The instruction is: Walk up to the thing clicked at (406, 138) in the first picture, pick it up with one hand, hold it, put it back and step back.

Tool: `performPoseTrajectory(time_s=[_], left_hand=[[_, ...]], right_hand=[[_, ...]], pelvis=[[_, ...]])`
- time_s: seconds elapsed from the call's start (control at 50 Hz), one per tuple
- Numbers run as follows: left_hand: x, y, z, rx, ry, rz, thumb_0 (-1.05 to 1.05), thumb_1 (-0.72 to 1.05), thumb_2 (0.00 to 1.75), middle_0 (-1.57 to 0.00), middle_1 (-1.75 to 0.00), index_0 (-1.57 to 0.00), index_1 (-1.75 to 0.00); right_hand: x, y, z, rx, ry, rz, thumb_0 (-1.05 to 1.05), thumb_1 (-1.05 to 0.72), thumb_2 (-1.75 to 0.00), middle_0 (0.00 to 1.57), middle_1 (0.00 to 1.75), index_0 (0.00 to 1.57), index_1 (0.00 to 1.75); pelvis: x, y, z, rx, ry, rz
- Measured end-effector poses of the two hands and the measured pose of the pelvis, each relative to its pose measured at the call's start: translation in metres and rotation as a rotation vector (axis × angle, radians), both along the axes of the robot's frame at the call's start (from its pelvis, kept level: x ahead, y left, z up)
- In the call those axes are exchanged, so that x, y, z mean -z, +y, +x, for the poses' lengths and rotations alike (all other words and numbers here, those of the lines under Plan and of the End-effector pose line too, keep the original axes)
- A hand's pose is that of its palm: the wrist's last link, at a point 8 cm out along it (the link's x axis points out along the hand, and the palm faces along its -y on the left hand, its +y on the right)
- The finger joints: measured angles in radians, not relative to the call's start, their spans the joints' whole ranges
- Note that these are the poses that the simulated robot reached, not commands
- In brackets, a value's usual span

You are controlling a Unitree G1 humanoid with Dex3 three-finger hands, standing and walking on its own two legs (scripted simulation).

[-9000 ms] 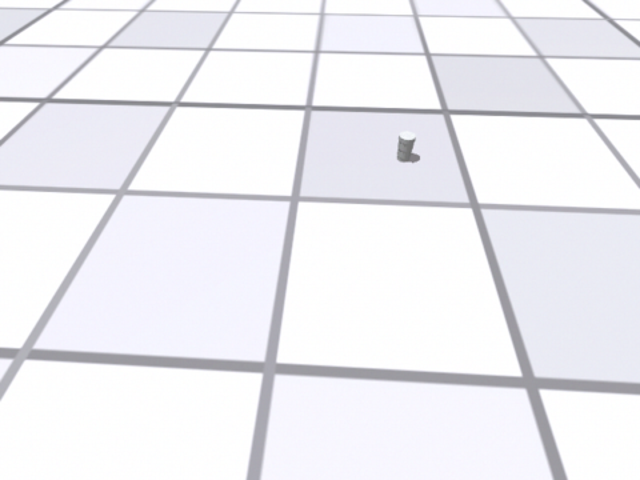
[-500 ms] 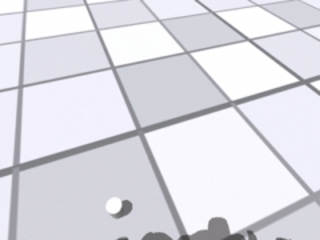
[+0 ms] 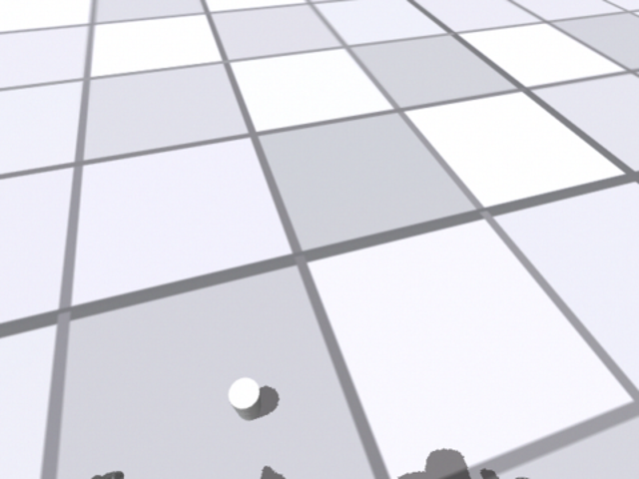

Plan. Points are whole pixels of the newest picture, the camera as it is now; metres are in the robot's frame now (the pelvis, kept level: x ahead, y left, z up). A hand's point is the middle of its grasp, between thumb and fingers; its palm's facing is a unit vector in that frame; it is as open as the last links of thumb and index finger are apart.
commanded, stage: walk up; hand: left
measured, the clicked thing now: (246, 401) +0.45 +0.20 -0.69
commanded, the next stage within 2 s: stand in 1.06 s
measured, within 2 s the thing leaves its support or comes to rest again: neither
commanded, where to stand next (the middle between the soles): +0.10 -0.02 m, yaw +0 degrees
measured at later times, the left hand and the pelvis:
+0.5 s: hand out of the picture +0.05 +0.24 -0.13, palm faces +0.02 -0.93 -0.36, open 7.4 cm; pelvis -0.01 -0.02 +0.02, yaw +2 degrees
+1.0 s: hand out of the picture +0.11 +0.23 -0.13, palm faces +0.02 -0.94 -0.35, open 7.4 cm; pelvis +0.01 -0.02 +0.02, yaw +2 degrees
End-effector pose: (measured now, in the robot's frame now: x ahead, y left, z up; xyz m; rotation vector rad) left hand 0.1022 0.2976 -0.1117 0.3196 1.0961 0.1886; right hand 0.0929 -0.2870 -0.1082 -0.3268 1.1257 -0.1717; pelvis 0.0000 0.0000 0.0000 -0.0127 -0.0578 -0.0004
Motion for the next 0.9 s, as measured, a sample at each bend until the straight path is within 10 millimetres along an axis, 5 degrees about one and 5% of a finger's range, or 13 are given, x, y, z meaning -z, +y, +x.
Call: performPoseTrajectory(time_s=[0.2, 0.42, 0.62, 0.9], left_hand=[[-0.014, -0.004, -0.035, -0.030, 0.026, 0.006, 0.01, 0.90, 0.90, -0.20, -0.30, -0.20, -0.30], [-0.016, -0.011, -0.065, -0.073, 0.129, 0.015, 0.01, 0.90, 0.90, -0.20, -0.30, -0.20, -0.30], [-0.016, -0.018, -0.047, -0.078, 0.127, 0.004, 0.01, 0.90, 0.90, -0.20, -0.30, -0.20, -0.30], [-0.019, -0.022, -0.007, -0.056, 0.065, 0.000, 0.01, 0.90, 0.90, -0.20, -0.30, -0.20, -0.30]], right_hand=[[-0.010, -0.010, 0.004, -0.019, -0.024, 0.017, 0.00, -0.91, -0.90, 0.21, 0.30, 0.20, 0.30], [-0.005, -0.024, -0.014, -0.004, 0.069, 0.025, 0.00, -0.91, -0.90, 0.20, 0.30, 0.20, 0.30], [-0.002, -0.027, -0.021, 0.019, 0.125, 0.023, 0.01, -0.91, -0.90, 0.20, 0.30, 0.20, 0.30], [-0.007, -0.027, 0.001, 0.027, 0.087, 0.018, 0.00, -0.91, -0.90, 0.20, 0.30, 0.20, 0.30]], pelvis=[[-0.011, -0.008, -0.010, -0.018, -0.007, 0.006], [-0.018, -0.018, -0.010, -0.031, 0.006, 0.008], [-0.020, -0.021, -0.001, -0.036, 0.017, 0.010], [-0.021, -0.021, 0.010, -0.036, 0.018, 0.010]])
